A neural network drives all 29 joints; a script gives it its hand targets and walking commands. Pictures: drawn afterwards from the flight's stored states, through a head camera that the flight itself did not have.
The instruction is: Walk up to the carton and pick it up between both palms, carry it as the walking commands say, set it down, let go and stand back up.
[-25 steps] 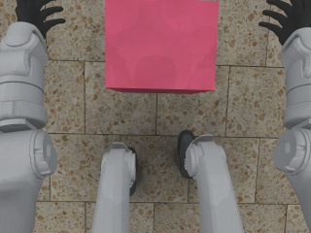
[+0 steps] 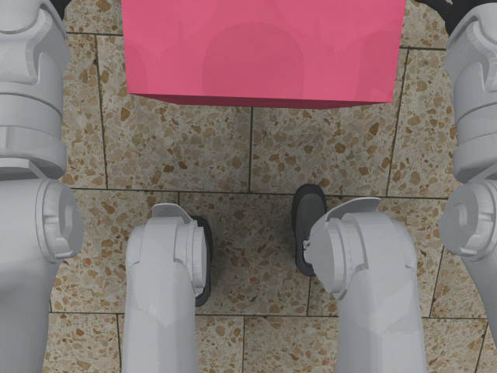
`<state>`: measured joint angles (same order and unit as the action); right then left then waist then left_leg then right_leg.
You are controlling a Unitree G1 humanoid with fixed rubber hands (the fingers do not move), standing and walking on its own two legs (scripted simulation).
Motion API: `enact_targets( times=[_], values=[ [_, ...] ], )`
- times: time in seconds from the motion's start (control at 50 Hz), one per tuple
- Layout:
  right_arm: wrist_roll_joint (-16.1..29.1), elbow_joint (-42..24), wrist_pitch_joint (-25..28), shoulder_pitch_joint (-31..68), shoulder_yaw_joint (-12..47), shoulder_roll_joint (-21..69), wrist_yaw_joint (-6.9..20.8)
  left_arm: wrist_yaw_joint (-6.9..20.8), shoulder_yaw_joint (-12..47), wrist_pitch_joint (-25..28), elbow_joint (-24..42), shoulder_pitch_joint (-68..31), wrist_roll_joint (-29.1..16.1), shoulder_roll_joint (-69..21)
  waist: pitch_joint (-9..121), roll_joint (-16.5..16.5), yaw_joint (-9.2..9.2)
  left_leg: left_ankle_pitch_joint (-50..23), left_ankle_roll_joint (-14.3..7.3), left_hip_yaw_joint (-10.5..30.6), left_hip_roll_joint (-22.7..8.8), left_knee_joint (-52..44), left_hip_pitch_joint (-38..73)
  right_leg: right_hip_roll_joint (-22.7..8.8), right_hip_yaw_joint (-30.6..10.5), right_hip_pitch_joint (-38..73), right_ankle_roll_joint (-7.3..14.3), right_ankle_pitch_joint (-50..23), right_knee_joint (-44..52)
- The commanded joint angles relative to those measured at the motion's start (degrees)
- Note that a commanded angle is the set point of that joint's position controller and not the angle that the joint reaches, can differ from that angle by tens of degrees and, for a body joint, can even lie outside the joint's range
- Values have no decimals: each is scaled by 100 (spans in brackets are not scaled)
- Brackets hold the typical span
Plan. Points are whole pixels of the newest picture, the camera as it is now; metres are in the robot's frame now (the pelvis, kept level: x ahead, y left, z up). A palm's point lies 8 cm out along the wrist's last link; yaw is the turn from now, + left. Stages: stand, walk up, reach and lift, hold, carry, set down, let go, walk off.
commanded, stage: reach and lift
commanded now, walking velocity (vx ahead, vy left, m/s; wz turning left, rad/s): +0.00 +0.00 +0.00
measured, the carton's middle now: (258, 22) +0.56 -0.03 -0.27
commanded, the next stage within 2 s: none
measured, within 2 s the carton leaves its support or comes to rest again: leaves its support in 1.84 s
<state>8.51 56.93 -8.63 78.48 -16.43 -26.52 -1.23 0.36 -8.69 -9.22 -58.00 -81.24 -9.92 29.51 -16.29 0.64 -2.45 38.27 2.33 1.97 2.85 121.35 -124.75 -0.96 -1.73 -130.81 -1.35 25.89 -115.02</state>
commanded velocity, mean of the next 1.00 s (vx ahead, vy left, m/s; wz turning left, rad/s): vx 0.00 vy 0.00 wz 0.00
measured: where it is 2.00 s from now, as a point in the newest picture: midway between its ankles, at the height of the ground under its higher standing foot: (253, 260)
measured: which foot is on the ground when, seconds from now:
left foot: down 0.00-1.00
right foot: down 0.00-1.00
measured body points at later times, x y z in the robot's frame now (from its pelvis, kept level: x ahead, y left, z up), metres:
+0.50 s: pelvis -0.01 +0.00 -0.03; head +0.37 +0.00 +0.20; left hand +0.57 +0.21 -0.20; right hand +0.54 -0.27 -0.20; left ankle +0.08 +0.12 -0.37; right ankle +0.14 -0.13 -0.37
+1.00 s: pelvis -0.01 +0.00 -0.03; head +0.37 +0.00 +0.21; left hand +0.58 +0.17 -0.20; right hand +0.55 -0.23 -0.20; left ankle +0.08 +0.12 -0.37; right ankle +0.13 -0.13 -0.37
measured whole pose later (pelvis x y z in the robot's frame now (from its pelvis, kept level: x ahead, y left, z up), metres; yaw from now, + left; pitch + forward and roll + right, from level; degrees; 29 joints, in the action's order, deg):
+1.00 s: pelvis -0.01 +0.00 -0.03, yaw +1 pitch +37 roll -1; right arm 12.6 67.3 -3.3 86.3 -11.0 -24.1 -4.8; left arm -5.1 -0.8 -6.1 -64.5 -88.6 -12.7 24.5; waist -23.3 0.8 -3.3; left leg 37.4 1.4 1.6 2.6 126.9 -126.0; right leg -2.5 -1.5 -130.6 -1.3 26.9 -121.0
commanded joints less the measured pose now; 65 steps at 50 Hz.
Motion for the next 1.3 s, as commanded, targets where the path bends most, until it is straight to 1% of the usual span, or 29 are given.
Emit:
enact_targets(
  times=[0.0, 0.06, 0.16, 0.26, 0.4, 0.56, 0.66, 0.94, 1.04, 1.12, 1.28],
  values=[
    [105, -388, 210, 1398, -33, -1046, -23, -83, 19, 163, 490, -1506, -84, 936, 6940, 92, -136, -1790, -11, -367, -229, -1096, 1918, -41, 327, 5104, -25, -2054, 22],
    [198, -227, 308, 1518, 23, -1133, -38, -162, 125, 217, 445, -1613, -163, 947, 6832, 141, -161, -1810, -9, -313, -241, -923, 1983, -84, 326, 4936, 6, -2007, -163],
    [372, -297, 405, 1650, 88, -1396, -97, -311, 298, 236, 686, -1807, -318, 1041, 7340, 227, -244, -2003, -14, -318, -232, -719, 2492, -123, 400, 5032, 73, -2105, -365],
    [473, -86, 437, 1643, 161, -1366, -89, -347, 429, 206, 575, -1801, -403, 919, 6949, 246, -317, -1875, -33, -313, -215, -692, 2431, -166, 426, 4762, 111, -1945, -395],
    [483, 232, 491, 1698, 197, -1240, -64, -341, 426, 240, 318, -1793, -347, 816, 6440, 226, -290, -1762, -49, -295, -200, -692, 2168, -172, 375, 4581, 109, -1847, -366],
    [464, 416, 527, 1834, 255, -1143, -115, -351, 510, 291, 100, -1892, -348, 706, 6320, 155, -279, -1688, -57, -295, -205, -713, 2022, -156, 340, 4618, 89, -1801, -318],
    [485, 446, 544, 1963, 368, -958, -172, -377, 614, 321, 37, -2033, -367, 545, 6362, 148, -272, -1689, -59, -309, -185, -722, 2049, -124, 348, 4651, 85, -1783, -283],
    [392, 497, 639, 2165, 479, -544, -385, -562, 702, 421, -85, -2276, -269, 152, 6540, 161, -282, -1806, -54, -331, -67, -745, 2245, 8, 368, 4655, 70, -1812, -205],
    [549, 451, 660, 2314, 760, -174, -383, -587, 818, 459, -107, -2362, -284, -149, 6572, 114, -177, -1882, -81, -347, -27, -766, 2292, 51, 352, 4670, 56, -1854, -173],
    [677, 400, 682, 2444, 948, 80, -377, -564, 992, 487, -64, -2517, -396, -439, 6651, 110, -220, -1932, -95, -347, 0, -780, 2345, 81, 366, 4696, 64, -1894, -145],
    [881, 232, 707, 2782, 1286, 609, -290, -465, 1237, 533, 26, -2881, -532, -1010, 6812, 146, -236, -1996, -109, -357, 63, -807, 2451, 142, 409, 4775, 86, -1939, -110]
  ],
)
